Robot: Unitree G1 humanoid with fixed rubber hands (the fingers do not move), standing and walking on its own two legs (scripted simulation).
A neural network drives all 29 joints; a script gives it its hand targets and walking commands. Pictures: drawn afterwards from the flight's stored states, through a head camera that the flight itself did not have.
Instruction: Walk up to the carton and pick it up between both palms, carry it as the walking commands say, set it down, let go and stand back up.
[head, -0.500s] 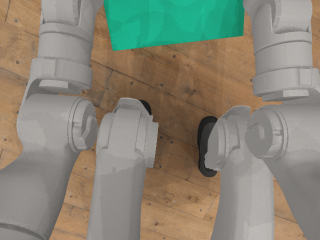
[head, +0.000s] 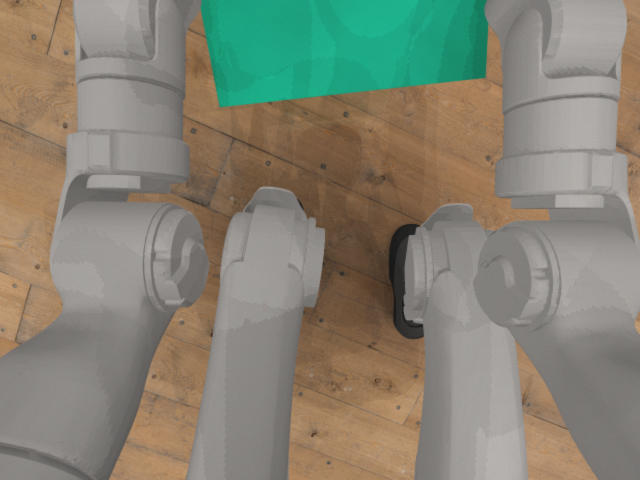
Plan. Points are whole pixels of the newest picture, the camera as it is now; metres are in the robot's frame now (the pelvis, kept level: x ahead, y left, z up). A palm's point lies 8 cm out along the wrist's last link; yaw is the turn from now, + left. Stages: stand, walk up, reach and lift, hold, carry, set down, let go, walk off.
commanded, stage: reach and lift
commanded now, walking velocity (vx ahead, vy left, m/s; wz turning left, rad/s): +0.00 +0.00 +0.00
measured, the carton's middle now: out of the picture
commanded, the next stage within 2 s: none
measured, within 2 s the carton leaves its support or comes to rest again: neither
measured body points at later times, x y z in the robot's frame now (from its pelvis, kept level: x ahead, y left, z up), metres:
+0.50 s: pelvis -0.01 +0.00 +0.05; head +0.32 +0.05 +0.35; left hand +0.53 +0.22 -0.03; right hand +0.56 -0.08 -0.02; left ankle +0.17 +0.12 -0.39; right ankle +0.14 -0.13 -0.39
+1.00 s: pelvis -0.02 +0.00 +0.11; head +0.29 +0.05 +0.43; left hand +0.51 +0.22 +0.04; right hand +0.54 -0.08 +0.05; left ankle +0.17 +0.12 -0.39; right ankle +0.14 -0.13 -0.39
